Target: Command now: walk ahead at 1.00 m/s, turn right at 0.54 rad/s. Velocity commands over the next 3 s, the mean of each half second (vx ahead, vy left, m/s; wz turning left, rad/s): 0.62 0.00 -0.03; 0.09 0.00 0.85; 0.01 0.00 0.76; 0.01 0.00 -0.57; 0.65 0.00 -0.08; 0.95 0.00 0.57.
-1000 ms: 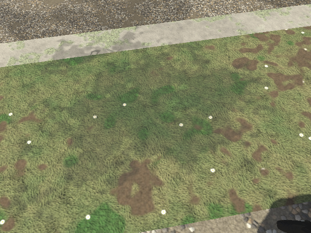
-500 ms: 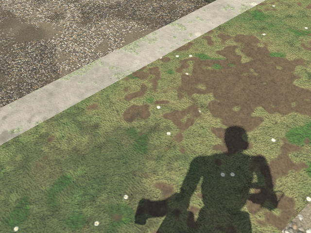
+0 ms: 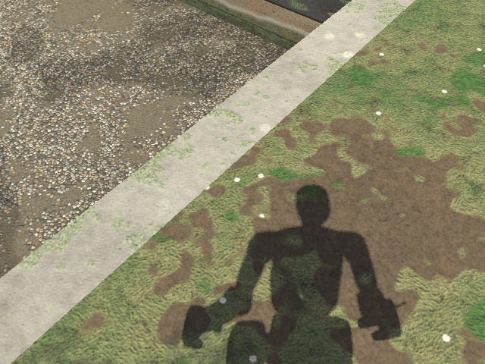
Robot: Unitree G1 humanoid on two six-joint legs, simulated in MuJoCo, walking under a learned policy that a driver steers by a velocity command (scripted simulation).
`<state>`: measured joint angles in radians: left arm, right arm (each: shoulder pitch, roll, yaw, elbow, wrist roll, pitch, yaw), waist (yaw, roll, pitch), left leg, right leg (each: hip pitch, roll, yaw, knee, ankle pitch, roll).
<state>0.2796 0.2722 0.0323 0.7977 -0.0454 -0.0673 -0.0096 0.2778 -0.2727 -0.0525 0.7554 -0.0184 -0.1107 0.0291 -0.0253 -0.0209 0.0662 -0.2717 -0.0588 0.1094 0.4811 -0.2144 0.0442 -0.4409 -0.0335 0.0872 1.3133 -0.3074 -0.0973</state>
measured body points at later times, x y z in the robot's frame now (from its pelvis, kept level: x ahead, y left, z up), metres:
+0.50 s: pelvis +0.39 -0.05 +0.00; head +0.44 -0.06 +0.45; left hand +0.52 +0.22 -0.10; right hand +0.51 -0.33 -0.12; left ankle +0.36 +0.11 -0.64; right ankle +0.47 -0.13 -0.73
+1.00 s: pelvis +0.52 -0.01 +0.01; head +0.57 +0.04 +0.45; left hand +0.59 +0.33 -0.09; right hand +0.77 -0.22 -0.08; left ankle +0.53 +0.09 -0.73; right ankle +0.62 -0.15 -0.67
